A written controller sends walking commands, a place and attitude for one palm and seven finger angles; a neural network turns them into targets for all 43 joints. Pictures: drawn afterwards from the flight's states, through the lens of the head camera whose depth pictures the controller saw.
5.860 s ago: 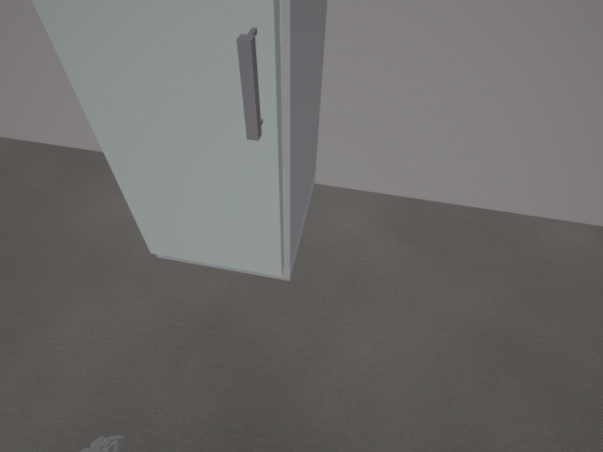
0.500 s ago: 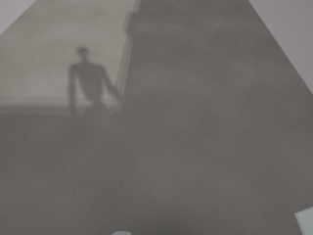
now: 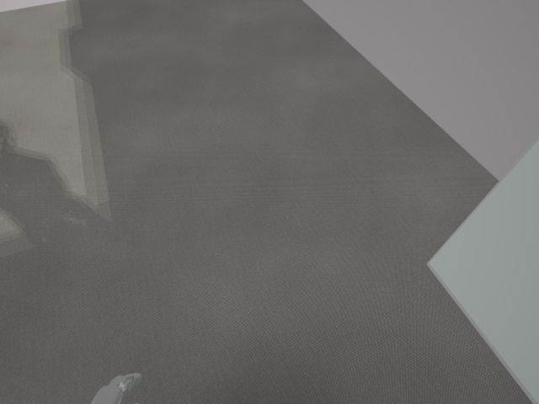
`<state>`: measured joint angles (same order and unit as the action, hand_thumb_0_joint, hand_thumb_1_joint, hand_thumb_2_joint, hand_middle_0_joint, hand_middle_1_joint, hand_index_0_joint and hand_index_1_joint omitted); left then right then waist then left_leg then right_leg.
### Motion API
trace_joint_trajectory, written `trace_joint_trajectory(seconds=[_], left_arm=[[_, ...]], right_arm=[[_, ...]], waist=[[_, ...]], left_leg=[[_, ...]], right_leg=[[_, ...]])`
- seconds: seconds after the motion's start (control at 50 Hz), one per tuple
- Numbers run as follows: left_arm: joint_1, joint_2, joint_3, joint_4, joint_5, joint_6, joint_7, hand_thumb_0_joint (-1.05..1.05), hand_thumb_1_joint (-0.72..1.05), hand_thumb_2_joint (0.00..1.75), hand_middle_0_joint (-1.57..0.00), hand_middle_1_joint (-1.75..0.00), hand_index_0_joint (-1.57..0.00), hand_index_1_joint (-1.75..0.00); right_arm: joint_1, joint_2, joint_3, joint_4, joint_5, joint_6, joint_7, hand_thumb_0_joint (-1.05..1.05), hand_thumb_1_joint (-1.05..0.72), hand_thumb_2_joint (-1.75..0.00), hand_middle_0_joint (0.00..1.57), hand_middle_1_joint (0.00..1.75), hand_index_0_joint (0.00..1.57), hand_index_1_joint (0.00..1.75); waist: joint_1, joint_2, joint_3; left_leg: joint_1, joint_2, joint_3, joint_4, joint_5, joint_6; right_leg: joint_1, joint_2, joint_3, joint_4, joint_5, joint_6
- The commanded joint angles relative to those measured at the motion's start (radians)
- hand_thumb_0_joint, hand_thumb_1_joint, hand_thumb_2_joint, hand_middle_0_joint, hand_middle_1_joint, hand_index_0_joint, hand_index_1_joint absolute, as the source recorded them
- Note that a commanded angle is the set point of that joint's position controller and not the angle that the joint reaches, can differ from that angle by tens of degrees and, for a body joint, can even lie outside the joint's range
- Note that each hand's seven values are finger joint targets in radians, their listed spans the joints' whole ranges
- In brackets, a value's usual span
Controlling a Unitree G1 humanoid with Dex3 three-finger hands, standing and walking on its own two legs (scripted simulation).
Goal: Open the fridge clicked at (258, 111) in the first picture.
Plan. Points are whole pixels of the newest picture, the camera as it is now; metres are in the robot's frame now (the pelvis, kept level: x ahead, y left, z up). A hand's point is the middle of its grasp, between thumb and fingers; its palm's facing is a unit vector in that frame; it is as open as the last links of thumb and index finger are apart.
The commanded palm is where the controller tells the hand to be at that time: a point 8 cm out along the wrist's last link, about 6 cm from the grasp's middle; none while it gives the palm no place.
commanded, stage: turn to face it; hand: right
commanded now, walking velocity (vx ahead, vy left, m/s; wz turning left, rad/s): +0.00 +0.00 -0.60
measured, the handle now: out of the picture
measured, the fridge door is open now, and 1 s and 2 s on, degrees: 0 0 0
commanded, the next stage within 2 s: take the last steps up to it in 1.74 s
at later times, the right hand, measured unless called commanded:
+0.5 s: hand out of the picture +0.08 -0.20 -0.12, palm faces +0.26 +0.92 -0.29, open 7.3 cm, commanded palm none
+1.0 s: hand out of the picture -0.09 -0.23 -0.16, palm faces +0.59 +0.76 -0.27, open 7.4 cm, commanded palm none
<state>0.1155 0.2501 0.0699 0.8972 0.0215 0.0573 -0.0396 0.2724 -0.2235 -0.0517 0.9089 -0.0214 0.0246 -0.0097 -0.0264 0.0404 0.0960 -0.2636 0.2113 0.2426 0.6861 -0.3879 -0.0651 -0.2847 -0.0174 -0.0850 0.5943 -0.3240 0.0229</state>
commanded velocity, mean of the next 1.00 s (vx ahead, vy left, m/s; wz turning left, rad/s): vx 0.00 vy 0.00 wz -0.60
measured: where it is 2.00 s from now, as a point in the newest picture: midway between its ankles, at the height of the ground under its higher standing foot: outside the picture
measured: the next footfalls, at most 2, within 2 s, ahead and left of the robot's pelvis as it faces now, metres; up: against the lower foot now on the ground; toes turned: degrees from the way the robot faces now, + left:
left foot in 0.42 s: +0.06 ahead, +0.13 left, +0.00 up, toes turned -11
right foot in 0.84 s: -0.02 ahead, -0.12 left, +0.00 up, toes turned -36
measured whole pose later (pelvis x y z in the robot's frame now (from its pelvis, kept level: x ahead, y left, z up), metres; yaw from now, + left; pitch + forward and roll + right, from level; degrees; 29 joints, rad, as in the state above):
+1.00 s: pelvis +0.00 -0.01 +0.01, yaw -34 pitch +0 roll +0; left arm 0.13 0.23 0.05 0.89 0.02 0.02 -0.01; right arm 0.23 -0.28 -0.08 0.93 -0.01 0.07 -0.01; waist -0.02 0.04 0.10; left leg -0.46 0.13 0.07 1.14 -0.47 -0.09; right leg -0.29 0.01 -0.05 0.58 -0.29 -0.04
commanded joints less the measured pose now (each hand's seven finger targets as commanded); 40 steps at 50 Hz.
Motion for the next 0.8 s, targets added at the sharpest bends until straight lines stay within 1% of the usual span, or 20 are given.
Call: trace_joint_trajectory(seconds=[0.0, 0.02, 0.06, 0.1, 0.16, 0.22, 0.28, 0.32, 0.36, 0.38, 0.4, 0.42, 0.44, 0.48, 0.5, 0.54, 0.6, 0.7, 0.74, 0.78], left_arm=[[0.243, 0.272, 0.068, -0.007, -0.010, -0.043, 0.037, 0.00, 0.90, 0.90, -0.20, -0.30, -0.20, -0.30], [0.197, 0.251, 0.064, -0.020, -0.006, -0.042, 0.047, 0.00, 0.90, 0.90, -0.20, -0.30, -0.20, -0.30], [0.065, 0.190, 0.043, -0.056, 0.002, -0.044, 0.047, 0.00, 0.90, 0.90, -0.20, -0.30, -0.20, -0.30], [0.030, 0.178, 0.037, -0.068, 0.001, -0.048, 0.045, 0.00, 0.90, 0.90, -0.20, -0.30, -0.20, -0.30], [0.049, 0.176, 0.039, -0.062, 0.001, -0.046, 0.044, 0.00, 0.90, 0.90, -0.20, -0.30, -0.20, -0.30], [0.075, 0.187, 0.047, -0.056, 0.004, -0.041, 0.042, 0.00, 0.90, 0.90, -0.20, -0.30, -0.20, -0.30], [0.071, 0.186, 0.053, -0.060, 0.006, -0.036, 0.041, 0.00, 0.90, 0.90, -0.20, -0.30, -0.20, -0.30], [0.059, 0.191, 0.056, -0.066, 0.006, -0.032, 0.040, 0.00, 0.90, 0.90, -0.20, -0.30, -0.20, -0.30], [0.039, 0.177, 0.058, -0.078, -0.001, -0.031, 0.039, 0.00, 0.90, 0.90, -0.20, -0.30, -0.20, -0.30], [0.048, 0.143, 0.053, -0.083, -0.009, -0.033, 0.035, 0.00, 0.90, 0.90, -0.20, -0.30, -0.20, -0.30], [0.081, 0.061, 0.039, -0.105, -0.015, -0.034, 0.029, 0.00, 0.90, 0.90, -0.20, -0.30, -0.20, -0.30], [0.074, 0.089, 0.048, -0.112, -0.001, -0.027, 0.032, 0.00, 0.90, 0.90, -0.20, -0.30, -0.20, -0.30], [0.051, 0.101, 0.051, -0.098, 0.005, -0.015, 0.031, 0.00, 0.90, 0.90, -0.20, -0.30, -0.20, -0.30], [0.067, 0.098, 0.051, -0.058, 0.004, -0.003, 0.016, 0.00, 0.90, 0.90, -0.20, -0.30, -0.20, -0.30], [0.088, 0.090, 0.046, -0.046, 0.004, -0.001, 0.011, 0.00, 0.90, 0.90, -0.20, -0.30, -0.20, -0.30], [0.082, 0.080, 0.041, -0.039, 0.001, 0.002, 0.007, 0.00, 0.90, 0.90, -0.20, -0.30, -0.20, -0.30], [0.026, 0.075, 0.032, -0.051, -0.001, 0.006, 0.007, 0.00, 0.90, 0.90, -0.20, -0.30, -0.20, -0.30], [-0.037, 0.053, 0.013, -0.069, -0.007, -0.006, 0.004, 0.00, 0.90, 0.90, -0.20, -0.30, -0.20, -0.30], [-0.019, 0.057, 0.010, -0.072, -0.009, -0.016, 0.006, 0.00, 0.90, 0.90, -0.20, -0.30, -0.20, -0.30], [0.042, 0.084, 0.015, -0.062, -0.004, -0.025, 0.010, 0.00, 0.90, 0.90, -0.20, -0.30, -0.20, -0.30]], right_arm=[[-0.103, -0.118, -0.034, -0.131, 0.003, 0.005, -0.018, 0.00, -0.90, -0.90, 0.20, 0.30, 0.20, 0.30], [-0.132, -0.114, -0.038, -0.129, 0.010, 0.003, -0.017, 0.00, -0.90, -0.90, 0.20, 0.30, 0.20, 0.30], [-0.111, -0.114, -0.046, -0.098, 0.008, 0.003, -0.004, 0.00, -0.90, -0.90, 0.20, 0.30, 0.20, 0.30], [-0.077, -0.113, -0.048, -0.084, 0.005, 0.007, 0.001, 0.00, -0.90, -0.90, 0.20, 0.30, 0.20, 0.30], [-0.093, -0.111, -0.046, -0.093, 0.006, 0.009, 0.001, 0.00, -0.90, -0.90, 0.20, 0.30, 0.20, 0.30], [-0.131, -0.106, -0.041, -0.116, 0.008, 0.005, -0.002, 0.00, -0.90, -0.90, 0.20, 0.30, 0.20, 0.30], [-0.133, -0.095, -0.037, -0.131, 0.012, -0.001, -0.006, 0.00, -0.90, -0.90, 0.20, 0.30, 0.20, 0.30], [-0.107, -0.100, -0.035, -0.132, 0.016, -0.009, -0.009, 0.00, -0.90, -0.90, 0.20, 0.30, 0.20, 0.30], [-0.037, -0.111, -0.040, -0.121, 0.019, -0.021, -0.013, 0.00, -0.90, -0.90, 0.20, 0.30, 0.20, 0.30], [0.010, -0.157, -0.047, -0.113, 0.012, -0.032, -0.019, 0.00, -0.90, -0.90, 0.20, 0.30, 0.20, 0.30], [0.019, -0.257, -0.067, -0.116, -0.006, -0.042, -0.029, 0.00, -0.90, -0.90, 0.20, 0.30, 0.20, 0.30], [0.003, -0.276, -0.058, -0.127, 0.000, -0.032, -0.027, 0.00, -0.90, -0.90, 0.20, 0.30, 0.20, 0.30], [-0.033, -0.233, -0.061, -0.129, 0.002, -0.036, -0.031, 0.00, -0.90, -0.90, 0.20, 0.30, 0.20, 0.30], [-0.115, -0.166, -0.035, -0.140, 0.004, -0.035, -0.024, 0.00, -0.90, -0.90, 0.20, 0.30, 0.20, 0.30], [-0.129, -0.148, -0.028, -0.144, 0.002, -0.040, -0.024, 0.00, -0.90, -0.90, 0.20, 0.30, 0.20, 0.30], [-0.101, -0.145, -0.027, -0.134, 0.000, -0.043, -0.026, 0.00, -0.90, -0.90, 0.20, 0.30, 0.20, 0.30], [-0.047, -0.167, -0.035, -0.107, -0.004, -0.038, -0.028, 0.00, -0.90, -0.90, 0.20, 0.30, 0.20, 0.30], [0.006, -0.208, -0.048, -0.074, -0.009, -0.025, -0.023, 0.00, -0.90, -0.90, 0.20, 0.30, 0.20, 0.30], [0.006, -0.218, -0.058, -0.068, -0.010, -0.019, -0.022, 0.00, -0.90, -0.90, 0.20, 0.30, 0.20, 0.30], [-0.002, -0.220, -0.060, -0.064, -0.001, -0.013, -0.016, 0.00, -0.90, -0.90, 0.20, 0.30, 0.20, 0.30]], waist=[[0.141, -0.307, -0.277], [0.118, -0.266, -0.236], [0.062, -0.188, -0.137], [0.042, -0.187, -0.126], [0.051, -0.196, -0.126], [0.063, -0.191, -0.132], [0.060, -0.212, -0.140], [0.046, -0.216, -0.152], [0.007, -0.182, -0.183], [-0.014, -0.082, -0.206], [-0.011, 0.232, -0.206], [-0.007, 0.200, -0.183], [0.000, 0.215, -0.145], [0.046, 0.123, -0.060], [0.057, 0.127, -0.063], [0.047, 0.138, -0.072], [0.017, 0.147, -0.080], [-0.017, 0.194, -0.094], [-0.015, 0.200, -0.120], [0.025, 0.155, -0.145]], left_leg=[[-0.353, -0.061, -0.199, 0.470, -0.259, -0.028], [-0.372, -0.062, -0.218, 0.509, -0.199, -0.028], [-0.312, -0.067, -0.222, 0.493, -0.068, -0.031], [-0.265, -0.084, -0.216, 0.445, -0.018, -0.033], [-0.251, -0.105, -0.220, 0.357, -0.014, -0.038], [-0.239, -0.131, -0.225, 0.263, -0.040, -0.036], [-0.158, -0.160, -0.221, 0.138, -0.049, -0.027], [-0.073, -0.188, -0.213, 0.021, -0.024, -0.018], [0.086, -0.188, -0.206, -0.197, 0.128, -0.010], [0.232, -0.097, -0.284, -0.334, 0.212, 0.008], [0.358, 0.199, -0.570, -0.399, 0.316, 0.115], [0.230, 0.316, -0.583, -0.383, 0.436, 0.196], [0.155, 0.262, -0.538, -0.380, 0.444, 0.204], [0.087, 0.141, -0.351, -0.354, 0.443, 0.169], [0.099, 0.112, -0.288, -0.341, 0.484, 0.160], [0.127, 0.105, -0.230, -0.334, 0.539, 0.154], [0.178, 0.128, -0.187, -0.318, 0.578, 0.172], [0.196, 0.148, -0.134, -0.257, 0.655, 0.169], [0.198, 0.165, -0.119, -0.208, 0.662, 0.159], [0.149, 0.142, -0.060, -0.098, 0.620, 0.107]], right_leg=[[0.368, -0.397, 0.433, -0.172, 0.872, -0.239], [0.317, -0.355, 0.401, -0.168, 0.766, -0.235], [0.157, -0.252, 0.304, -0.208, 0.578, -0.180], [0.115, -0.207, 0.271, -0.238, 0.493, -0.161], [0.120, -0.202, 0.313, -0.254, 0.426, -0.177], [0.143, -0.202, 0.376, -0.240, 0.429, -0.191], [0.110, -0.184, 0.415, -0.209, 0.467, -0.190], [0.080, -0.170, 0.443, -0.170, 0.525, -0.180], [0.007, -0.125, 0.440, -0.099, 0.484, -0.137], [-0.101, -0.070, 0.397, -0.005, 0.325, -0.083], [-0.323, 0.090, 0.189, 0.227, -0.111, 0.010], [-0.324, 0.076, 0.179, 0.429, -0.281, 0.024], [-0.314, 0.041, 0.198, 0.542, -0.255, 0.019], [-0.315, 0.012, 0.159, 0.661, -0.101, 0.037], [-0.314, 0.006, 0.138, 0.669, -0.059, 0.047], [-0.301, -0.005, 0.110, 0.637, -0.037, 0.059], [-0.287, -0.015, 0.069, 0.519, -0.077, 0.067], [-0.179, -0.008, -0.014, 0.239, -0.105, 0.045], [-0.110, -0.006, -0.034, 0.125, -0.093, 0.029], [0.026, 0.009, -0.056, -0.054, 0.054, 0.013]])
